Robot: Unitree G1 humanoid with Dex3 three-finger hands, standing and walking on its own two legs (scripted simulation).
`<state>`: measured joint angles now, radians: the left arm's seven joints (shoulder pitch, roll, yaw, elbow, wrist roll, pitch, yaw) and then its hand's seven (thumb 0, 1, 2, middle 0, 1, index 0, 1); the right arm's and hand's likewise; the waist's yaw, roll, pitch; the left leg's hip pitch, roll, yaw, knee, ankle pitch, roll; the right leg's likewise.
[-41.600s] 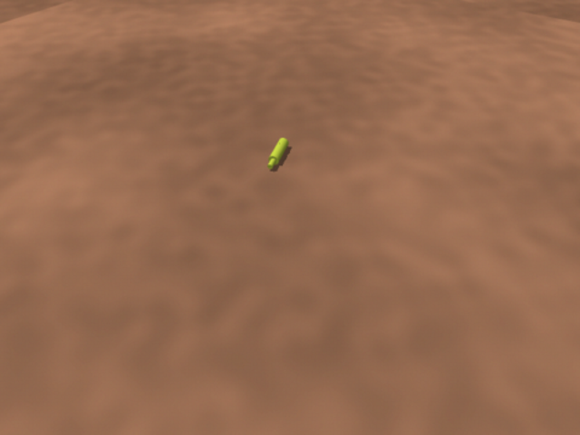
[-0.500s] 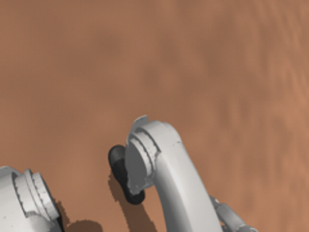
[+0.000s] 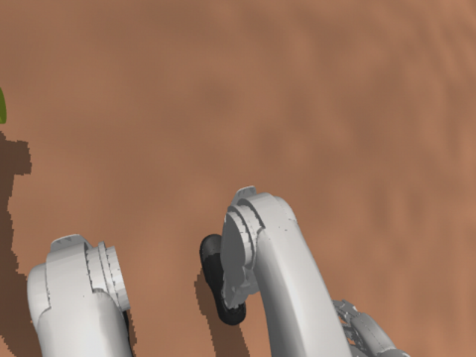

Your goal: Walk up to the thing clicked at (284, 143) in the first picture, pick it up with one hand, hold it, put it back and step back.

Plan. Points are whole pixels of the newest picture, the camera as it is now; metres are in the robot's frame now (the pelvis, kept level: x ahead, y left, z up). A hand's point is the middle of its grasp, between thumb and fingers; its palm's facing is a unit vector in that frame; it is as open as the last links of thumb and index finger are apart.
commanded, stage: settle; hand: left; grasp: from above
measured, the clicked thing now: out of the picture +0.51 +0.37 -0.22
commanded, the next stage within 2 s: lift in 0.16 s
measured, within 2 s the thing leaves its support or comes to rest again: neither
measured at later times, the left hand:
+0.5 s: hand out of the picture +0.48 +0.33 -0.13, palm faces -0.51 -0.07 -0.86, open 8.5 cm
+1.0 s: hand out of the picture +0.40 +0.33 +0.03, palm faces -0.47 -0.09 -0.88, open 8.6 cm
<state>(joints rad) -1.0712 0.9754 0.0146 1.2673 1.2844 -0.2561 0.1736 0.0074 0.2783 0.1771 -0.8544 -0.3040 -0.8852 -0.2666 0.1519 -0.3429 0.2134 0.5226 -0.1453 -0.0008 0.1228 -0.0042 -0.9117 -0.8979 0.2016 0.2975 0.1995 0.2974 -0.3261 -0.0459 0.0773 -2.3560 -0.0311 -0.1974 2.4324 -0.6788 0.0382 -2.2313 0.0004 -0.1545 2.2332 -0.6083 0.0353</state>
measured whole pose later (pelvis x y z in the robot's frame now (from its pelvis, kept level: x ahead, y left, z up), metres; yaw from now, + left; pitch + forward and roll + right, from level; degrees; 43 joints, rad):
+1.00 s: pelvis +0.00 +0.00 +0.13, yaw +9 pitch +34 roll -7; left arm -0.68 0.70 -0.02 0.87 1.06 -0.24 0.02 0.00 0.21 0.37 -0.77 -0.47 -0.79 -0.45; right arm 0.15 -0.26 0.02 0.60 -0.01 0.12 0.02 0.00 -0.91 -0.90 0.20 0.30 0.20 0.30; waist -0.17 0.04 -0.15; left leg -1.94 -0.01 -0.07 1.98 -0.64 0.03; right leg -1.89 -0.02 -0.04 1.88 -0.59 0.05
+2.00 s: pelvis +0.07 +0.00 +0.39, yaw +10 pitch +11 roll -2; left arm -0.33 0.45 -0.19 0.81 1.03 -0.13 0.08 0.00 0.20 0.42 -0.73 -0.56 -0.75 -0.53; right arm 0.24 -0.24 -0.05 0.73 0.04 0.02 -0.05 0.00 -0.91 -0.90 0.20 0.30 0.20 0.30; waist -0.06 0.03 -0.09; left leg -0.69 0.02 0.00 0.91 -0.41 0.02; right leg -0.69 0.00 0.02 0.85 -0.35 0.03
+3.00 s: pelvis +0.07 -0.01 +0.42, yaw +10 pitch +3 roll +0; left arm -0.24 0.44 -0.22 0.65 1.01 -0.15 -0.03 0.00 0.20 0.40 -0.73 -0.55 -0.75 -0.52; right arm 0.19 -0.25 -0.04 0.70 0.05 0.08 -0.08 0.01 -0.90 -0.89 0.20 0.30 0.20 0.30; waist -0.01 0.05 -0.03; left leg -0.39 0.01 0.02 0.64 -0.31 0.00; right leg -0.42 0.00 0.03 0.63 -0.27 0.01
